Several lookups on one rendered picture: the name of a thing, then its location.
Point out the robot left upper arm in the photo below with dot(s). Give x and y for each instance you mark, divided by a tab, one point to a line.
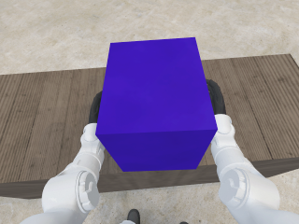
67	199

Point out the robot right upper arm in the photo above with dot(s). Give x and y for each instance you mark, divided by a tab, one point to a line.
253	199

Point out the carton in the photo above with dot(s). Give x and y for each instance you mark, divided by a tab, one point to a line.
155	112

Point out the pedestal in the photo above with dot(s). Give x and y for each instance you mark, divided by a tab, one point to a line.
43	116

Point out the robot right forearm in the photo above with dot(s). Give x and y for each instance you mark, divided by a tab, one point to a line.
226	153

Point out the robot left forearm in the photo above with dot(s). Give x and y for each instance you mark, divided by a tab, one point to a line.
90	157

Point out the right robot hand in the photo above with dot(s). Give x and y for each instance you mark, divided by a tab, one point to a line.
216	97

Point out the left robot hand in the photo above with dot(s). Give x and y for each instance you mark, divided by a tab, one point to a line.
94	112

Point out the left robot foot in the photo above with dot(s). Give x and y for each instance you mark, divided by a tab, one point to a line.
134	216

